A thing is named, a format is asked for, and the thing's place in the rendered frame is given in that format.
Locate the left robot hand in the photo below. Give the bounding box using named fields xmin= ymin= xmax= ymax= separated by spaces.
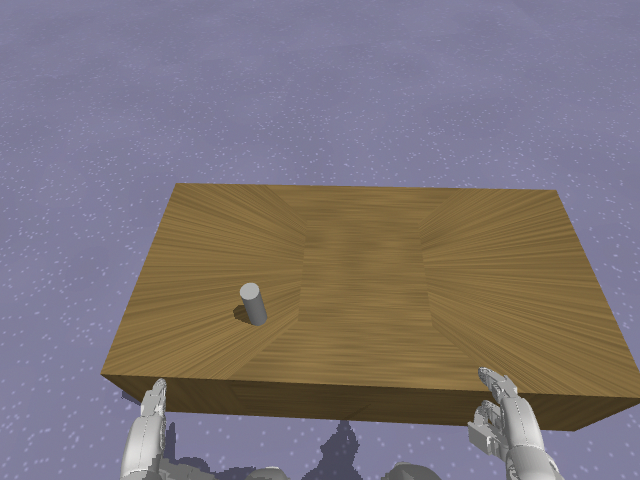
xmin=120 ymin=378 xmax=219 ymax=480

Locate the can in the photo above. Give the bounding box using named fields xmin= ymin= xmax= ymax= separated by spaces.
xmin=240 ymin=283 xmax=267 ymax=326

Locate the right robot arm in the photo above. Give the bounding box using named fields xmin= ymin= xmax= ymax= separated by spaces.
xmin=506 ymin=446 xmax=565 ymax=480

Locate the right robot hand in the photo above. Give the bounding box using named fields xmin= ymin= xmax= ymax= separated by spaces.
xmin=468 ymin=367 xmax=545 ymax=463

